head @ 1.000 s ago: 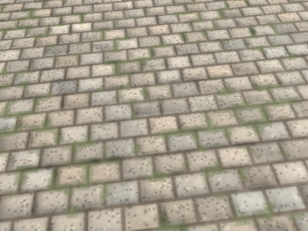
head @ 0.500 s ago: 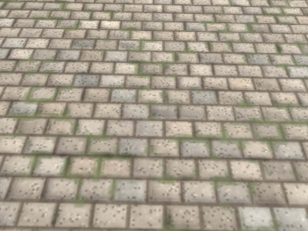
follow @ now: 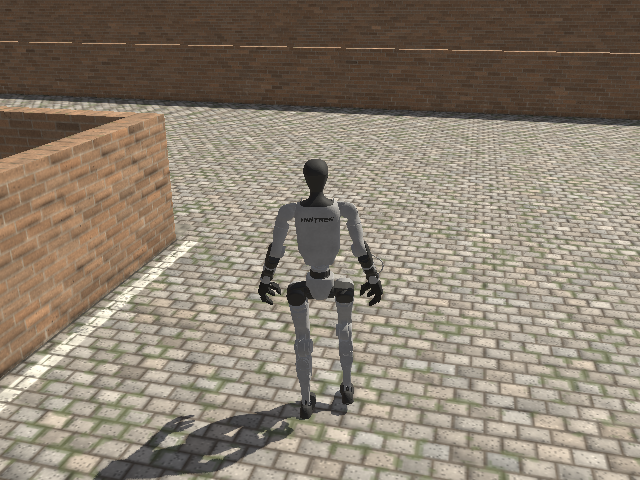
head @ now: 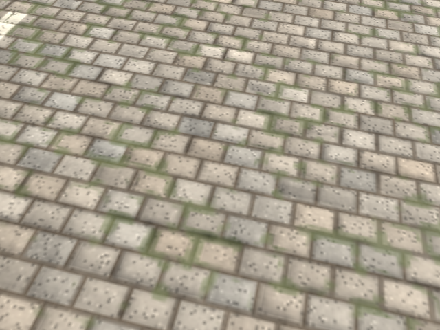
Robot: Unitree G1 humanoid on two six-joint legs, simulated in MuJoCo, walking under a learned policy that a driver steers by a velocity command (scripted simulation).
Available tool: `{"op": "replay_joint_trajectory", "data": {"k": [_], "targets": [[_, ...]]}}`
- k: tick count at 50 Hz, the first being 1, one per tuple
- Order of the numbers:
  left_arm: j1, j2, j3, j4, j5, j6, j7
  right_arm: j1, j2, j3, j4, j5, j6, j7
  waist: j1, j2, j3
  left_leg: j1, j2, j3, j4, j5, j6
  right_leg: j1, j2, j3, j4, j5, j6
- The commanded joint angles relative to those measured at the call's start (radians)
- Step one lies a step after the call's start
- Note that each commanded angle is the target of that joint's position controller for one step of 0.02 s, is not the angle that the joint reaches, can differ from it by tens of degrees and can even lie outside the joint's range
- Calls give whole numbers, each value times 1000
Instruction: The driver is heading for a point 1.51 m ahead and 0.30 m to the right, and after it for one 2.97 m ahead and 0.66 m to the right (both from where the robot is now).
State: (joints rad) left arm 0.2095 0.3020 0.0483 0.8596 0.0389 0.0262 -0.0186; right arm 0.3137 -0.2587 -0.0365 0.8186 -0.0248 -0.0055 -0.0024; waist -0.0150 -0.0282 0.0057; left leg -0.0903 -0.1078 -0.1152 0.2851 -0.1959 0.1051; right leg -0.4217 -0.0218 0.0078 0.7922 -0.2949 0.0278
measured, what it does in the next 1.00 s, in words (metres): walks ahead: right foot, then left foot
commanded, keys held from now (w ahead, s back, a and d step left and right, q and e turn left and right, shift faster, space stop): w+e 0.44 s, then e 0.08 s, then no key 0.16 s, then q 0.32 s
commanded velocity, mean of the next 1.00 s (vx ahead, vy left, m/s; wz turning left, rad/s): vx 0.28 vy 0.00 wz -0.20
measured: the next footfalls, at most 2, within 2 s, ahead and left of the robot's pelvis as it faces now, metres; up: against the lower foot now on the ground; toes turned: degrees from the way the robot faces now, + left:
right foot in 0.24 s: +0.16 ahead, -0.15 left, +0.00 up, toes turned -7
left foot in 0.70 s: +0.50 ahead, -0.11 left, +0.00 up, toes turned -21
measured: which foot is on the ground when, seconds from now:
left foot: down 0.00-0.24, up 0.26-0.68, down 0.70-1.00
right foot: up 0.00-0.22, down 0.24-0.70, up 0.72-1.00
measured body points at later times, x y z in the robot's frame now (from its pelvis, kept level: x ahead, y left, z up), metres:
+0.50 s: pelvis +0.20 -0.10 +0.00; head +0.23 -0.13 +0.44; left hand +0.27 +0.16 -0.13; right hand +0.27 -0.39 -0.13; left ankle +0.33 +0.03 -0.68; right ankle +0.12 -0.14 -0.75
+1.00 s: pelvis +0.35 -0.13 -0.01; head +0.39 -0.13 +0.43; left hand +0.54 +0.09 -0.15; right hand +0.33 -0.40 -0.14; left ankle +0.46 -0.10 -0.75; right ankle +0.32 -0.27 -0.70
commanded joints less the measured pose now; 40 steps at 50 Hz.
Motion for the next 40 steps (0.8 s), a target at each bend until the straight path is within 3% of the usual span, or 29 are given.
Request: {"op": "replay_joint_trajectory", "data": {"k": [1,8,10,11,12,13,14,15,16,19,23,26,29,31,33,34,35,36,37,38,39,40], "targets": [[-140,69,6,-91,-5,-37,-9,70,-173,-43,-13,-5,-31,-4,-63,127,68,78,315,-259,-158,-243,147,-171,-13,-5,-64,1,-29],[-161,61,0,-125,-13,-56,-24,82,-180,-48,22,-8,-65,-7,-43,106,116,33,361,-149,-143,-138,125,-62,5,-23,-175,-16,-102],[-65,51,1,-103,-13,-62,-22,41,-183,-46,23,2,-66,-3,27,92,86,-57,329,-48,-27,95,83,157,54,-73,-289,34,-127],[51,75,15,-62,-10,-69,-14,44,-171,-39,26,3,-69,-1,76,49,25,-122,283,22,138,271,53,341,91,-65,-332,38,-144],[213,151,42,-23,1,-77,-1,23,-144,-26,5,2,-73,0,144,-67,-73,-244,208,126,427,280,6,534,-38,136,-412,-88,-193],[296,262,64,-26,3,-82,6,9,-61,-2,-58,-2,-79,8,133,-267,-119,-558,56,208,749,-226,-57,690,-318,665,-567,-284,-303],[264,211,53,-11,-25,-77,-3,-10,-138,-18,-48,-25,-76,5,106,-141,-57,-668,64,80,860,-300,-45,633,-326,779,-613,-294,-343],[187,169,46,-32,-29,-73,-7,-35,-153,-21,-49,-21,-80,15,70,-52,24,-689,132,54,887,-199,-39,558,-290,627,-577,-201,-334],[144,135,39,-44,-28,-75,-8,-56,-148,-18,-50,-16,-87,22,53,-3,49,-653,161,54,852,-124,-45,483,-236,520,-578,-41,-310],[127,106,28,-42,-35,-88,2,-49,-131,-11,-44,-34,-60,33,9,-20,36,-564,182,86,775,-61,-97,401,-130,349,-593,304,-269],[195,123,36,-14,-44,-94,11,-166,-112,-3,-97,-27,-34,34,20,-15,58,-604,166,133,690,4,-146,360,-89,290,-589,573,-266],[244,112,34,7,-40,-80,21,-267,-88,11,-138,-16,-35,31,46,-20,56,-565,118,164,552,80,-155,346,-42,233,-500,911,-203],[285,88,25,26,-36,-66,35,-324,-67,27,-151,0,-40,29,83,-49,20,-458,65,192,385,186,-126,362,-14,214,-454,970,-137],[275,81,21,30,-28,-65,44,-294,-82,27,-137,3,-44,19,69,-65,0,-334,37,180,297,211,-93,363,-17,234,-410,982,-102],[216,111,27,17,-24,-76,52,-132,-139,10,-79,1,-54,0,-10,-85,-45,-181,36,135,228,215,-51,393,-35,272,-274,1057,-73],[174,126,30,10,-33,-84,48,-9,-156,5,-42,-2,-70,-10,-82,-64,-80,-54,81,107,121,342,-28,382,-15,258,-126,995,-62],[171,88,19,-16,-46,-94,42,108,-193,0,-14,-17,-86,-20,-115,32,-186,166,249,-7,170,716,13,273,36,219,90,624,-60],[399,-19,5,18,-79,-84,48,108,-233,-9,-10,-19,-79,-12,-10,278,-335,412,563,-336,291,1342,221,66,202,137,444,-356,-25],[438,70,15,65,-48,-69,55,106,-173,-8,-10,19,-65,-1,-12,137,-396,340,544,-429,223,1208,267,50,192,174,507,-307,-46],[343,81,16,68,-23,-59,50,-7,-122,2,-23,33,-62,-1,10,75,-248,194,475,-345,155,949,245,24,152,172,512,-223,-42],[250,76,12,47,-3,-53,42,-98,-67,18,-36,30,-57,-1,22,45,-145,76,407,-271,101,778,205,5,114,137,451,-180,-40],[187,72,11,29,3,-42,34,-118,-60,24,-33,26,-54,-4,29,60,-89,7,359,-222,64,723,176,2,84,110,400,-153,-34]]}}
Keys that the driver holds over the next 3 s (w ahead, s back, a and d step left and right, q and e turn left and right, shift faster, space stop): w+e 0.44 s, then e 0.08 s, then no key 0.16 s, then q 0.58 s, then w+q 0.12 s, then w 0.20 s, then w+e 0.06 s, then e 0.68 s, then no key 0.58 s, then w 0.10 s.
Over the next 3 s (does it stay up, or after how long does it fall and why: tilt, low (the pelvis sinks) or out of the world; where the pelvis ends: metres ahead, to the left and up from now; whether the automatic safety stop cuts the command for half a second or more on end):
stays up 0.57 -0.09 -0.01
